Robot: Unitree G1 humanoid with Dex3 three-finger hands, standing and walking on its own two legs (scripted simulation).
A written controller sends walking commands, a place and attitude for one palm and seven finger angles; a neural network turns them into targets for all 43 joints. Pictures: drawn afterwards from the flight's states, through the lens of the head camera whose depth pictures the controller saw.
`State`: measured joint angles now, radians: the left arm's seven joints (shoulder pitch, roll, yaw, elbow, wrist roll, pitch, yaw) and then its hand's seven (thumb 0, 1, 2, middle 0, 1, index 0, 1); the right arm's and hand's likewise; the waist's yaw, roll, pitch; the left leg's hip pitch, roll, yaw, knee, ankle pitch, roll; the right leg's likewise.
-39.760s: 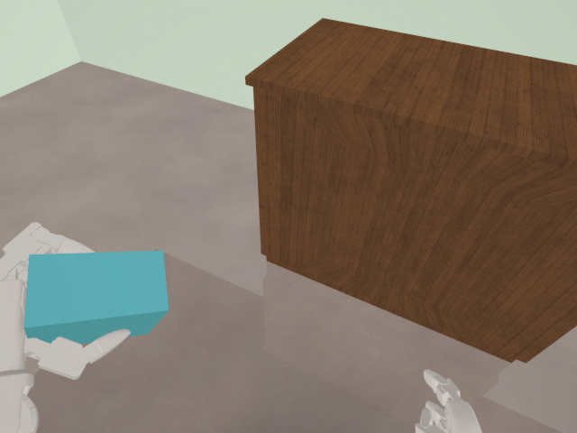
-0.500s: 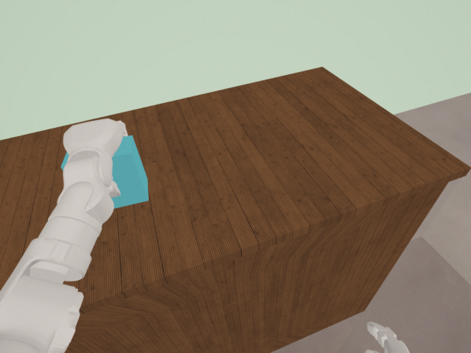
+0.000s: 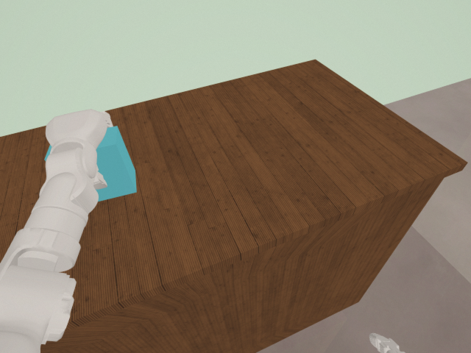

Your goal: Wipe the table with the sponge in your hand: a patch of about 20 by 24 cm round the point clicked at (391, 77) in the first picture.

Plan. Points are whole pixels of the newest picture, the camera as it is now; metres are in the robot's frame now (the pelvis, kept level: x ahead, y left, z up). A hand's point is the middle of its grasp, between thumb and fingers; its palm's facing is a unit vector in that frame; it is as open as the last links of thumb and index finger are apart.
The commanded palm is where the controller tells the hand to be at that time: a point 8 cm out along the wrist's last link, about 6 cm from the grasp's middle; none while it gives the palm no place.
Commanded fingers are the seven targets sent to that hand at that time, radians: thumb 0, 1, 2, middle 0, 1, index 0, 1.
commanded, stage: slide back across to the first lane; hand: left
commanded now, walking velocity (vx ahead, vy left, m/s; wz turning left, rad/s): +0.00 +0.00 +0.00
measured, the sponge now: (100, 174) +0.40 +0.28 +0.11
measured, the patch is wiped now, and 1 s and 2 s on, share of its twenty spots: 1.00 1.00 1.00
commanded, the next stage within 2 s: wipe back along the first lane in 0.40 s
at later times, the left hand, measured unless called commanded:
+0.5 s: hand (40, 165) +0.37 +0.36 +0.16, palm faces -0.03 -0.02 -1.00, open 10.6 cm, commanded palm +0.35 +0.35 +0.22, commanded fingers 0.00 0.10 1.30 -1.20 -1.60 -1.20 -1.60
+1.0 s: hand (44, 179) +0.34 +0.34 +0.16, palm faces +0.04 -0.02 -1.00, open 10.6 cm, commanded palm +0.31 +0.33 +0.20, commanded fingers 0.00 0.10 1.30 -1.20 -1.60 -1.20 -1.60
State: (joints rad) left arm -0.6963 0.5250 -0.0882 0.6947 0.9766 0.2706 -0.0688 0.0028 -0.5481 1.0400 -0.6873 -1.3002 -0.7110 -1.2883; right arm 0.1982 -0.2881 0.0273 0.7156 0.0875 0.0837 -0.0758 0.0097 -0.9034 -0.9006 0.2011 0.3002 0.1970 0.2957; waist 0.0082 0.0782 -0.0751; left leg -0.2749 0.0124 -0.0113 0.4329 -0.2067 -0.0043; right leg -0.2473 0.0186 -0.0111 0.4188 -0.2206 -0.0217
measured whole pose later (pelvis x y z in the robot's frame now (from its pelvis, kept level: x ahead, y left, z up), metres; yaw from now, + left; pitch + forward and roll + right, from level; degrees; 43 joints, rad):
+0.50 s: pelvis +0.02 +0.02 +0.00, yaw +2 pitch +2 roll -1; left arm -0.56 0.64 -0.01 0.46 0.96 0.25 -0.19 0.00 -0.54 1.04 -0.67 -1.31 -0.70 -1.30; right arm 0.12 -0.29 0.03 0.66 0.07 0.07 -0.07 0.01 -0.90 -0.90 0.20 0.30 0.20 0.30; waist 0.06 0.07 -0.04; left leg -0.24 -0.02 -0.03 0.43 -0.23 0.02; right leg -0.19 -0.01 -0.03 0.38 -0.23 0.00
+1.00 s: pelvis +0.01 +0.02 +0.00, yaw +1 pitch +1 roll -1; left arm -0.41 0.58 -0.06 0.25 0.94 0.36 -0.14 0.00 -0.53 1.04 -0.67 -1.32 -0.69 -1.31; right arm 0.08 -0.27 0.06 0.65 0.07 0.08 -0.05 0.01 -0.90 -0.90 0.20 0.30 0.20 0.30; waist 0.08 0.08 -0.04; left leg -0.22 -0.02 -0.02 0.42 -0.22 0.03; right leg -0.17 -0.02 -0.02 0.38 -0.23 0.00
